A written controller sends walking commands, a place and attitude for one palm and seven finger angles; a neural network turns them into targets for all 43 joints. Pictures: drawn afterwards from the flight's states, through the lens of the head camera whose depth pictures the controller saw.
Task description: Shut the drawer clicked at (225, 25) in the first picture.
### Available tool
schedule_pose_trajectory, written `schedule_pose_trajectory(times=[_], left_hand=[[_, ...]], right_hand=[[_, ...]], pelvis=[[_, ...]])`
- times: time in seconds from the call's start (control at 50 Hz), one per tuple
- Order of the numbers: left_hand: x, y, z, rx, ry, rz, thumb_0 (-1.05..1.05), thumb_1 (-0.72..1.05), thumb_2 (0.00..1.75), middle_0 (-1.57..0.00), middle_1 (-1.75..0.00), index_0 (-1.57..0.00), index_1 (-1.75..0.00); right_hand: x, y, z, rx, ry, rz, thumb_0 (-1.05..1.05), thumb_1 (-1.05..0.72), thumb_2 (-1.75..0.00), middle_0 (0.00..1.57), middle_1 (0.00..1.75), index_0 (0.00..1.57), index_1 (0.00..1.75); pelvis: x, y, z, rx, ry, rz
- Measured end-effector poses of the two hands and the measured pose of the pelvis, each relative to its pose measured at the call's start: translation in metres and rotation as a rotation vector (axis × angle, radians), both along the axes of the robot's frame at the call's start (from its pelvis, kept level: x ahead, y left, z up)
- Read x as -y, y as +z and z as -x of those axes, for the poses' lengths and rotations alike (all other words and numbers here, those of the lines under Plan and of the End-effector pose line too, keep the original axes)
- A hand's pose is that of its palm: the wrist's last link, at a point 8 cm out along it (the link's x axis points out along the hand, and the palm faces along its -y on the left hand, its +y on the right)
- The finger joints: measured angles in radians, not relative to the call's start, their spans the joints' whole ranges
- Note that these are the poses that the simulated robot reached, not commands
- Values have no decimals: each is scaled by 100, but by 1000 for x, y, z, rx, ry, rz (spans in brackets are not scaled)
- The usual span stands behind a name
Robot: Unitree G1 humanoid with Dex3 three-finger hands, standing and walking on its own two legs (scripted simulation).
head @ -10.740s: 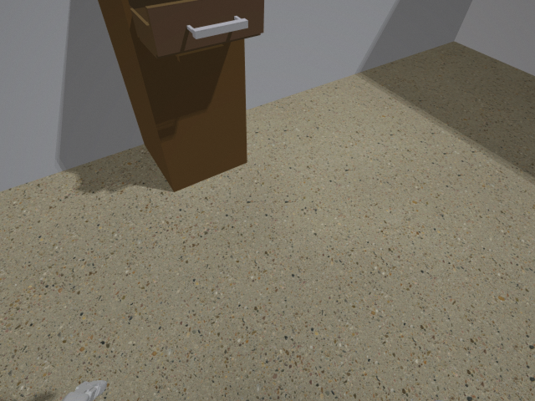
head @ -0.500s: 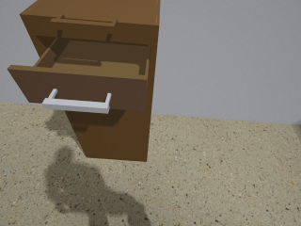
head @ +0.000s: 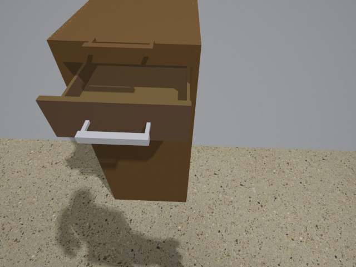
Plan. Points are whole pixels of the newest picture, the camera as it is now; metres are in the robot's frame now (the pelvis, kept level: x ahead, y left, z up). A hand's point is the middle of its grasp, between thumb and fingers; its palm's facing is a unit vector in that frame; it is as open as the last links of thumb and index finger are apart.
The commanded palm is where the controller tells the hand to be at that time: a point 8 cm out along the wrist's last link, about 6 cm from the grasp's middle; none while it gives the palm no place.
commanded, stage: come to a stop and stand still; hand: left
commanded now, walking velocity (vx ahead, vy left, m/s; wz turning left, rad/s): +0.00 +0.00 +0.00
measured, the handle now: (115, 131) +0.42 +0.20 +0.07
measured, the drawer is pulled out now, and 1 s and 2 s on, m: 0.18 0.18 0.18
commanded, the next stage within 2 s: look again from close up in 0.08 s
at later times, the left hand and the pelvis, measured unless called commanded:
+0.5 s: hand out of the picture +0.03 +0.15 -0.17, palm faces -0.01 -0.98 -0.21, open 7.4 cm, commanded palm none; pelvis +0.01 -0.03 +0.00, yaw +0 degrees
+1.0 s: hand (115, 240) +0.18 +0.15 -0.01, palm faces +0.27 -0.95 -0.15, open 7.0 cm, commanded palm +0.10 +0.18 -0.04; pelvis -0.01 -0.04 -0.01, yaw +2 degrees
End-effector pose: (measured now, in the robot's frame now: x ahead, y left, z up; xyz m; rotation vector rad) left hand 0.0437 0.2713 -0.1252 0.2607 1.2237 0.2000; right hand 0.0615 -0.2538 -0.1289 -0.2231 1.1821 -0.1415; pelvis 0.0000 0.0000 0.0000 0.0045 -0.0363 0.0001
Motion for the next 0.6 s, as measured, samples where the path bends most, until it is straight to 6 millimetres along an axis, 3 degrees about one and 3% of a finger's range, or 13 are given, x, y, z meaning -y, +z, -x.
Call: schedule_pose_trajectory(times=[0.28, 0.6], left_hand=[[43, -8, 1, -44, -8, 61, 1, 91, 90, -20, -30, -20, -30], [83, -13, 26, -107, 17, 101, 1, 91, 90, -20, -30, -20, -30]], right_hand=[[17, -4, 10, -74, -29, -1, 0, -91, -90, 20, 30, 20, 30], [14, -12, 40, -164, -61, -58, 0, -91, -90, 20, 29, 20, 30]], pelvis=[[16, 3, -7, 12, -3, -3], [36, 5, -8, 8, -5, -2]])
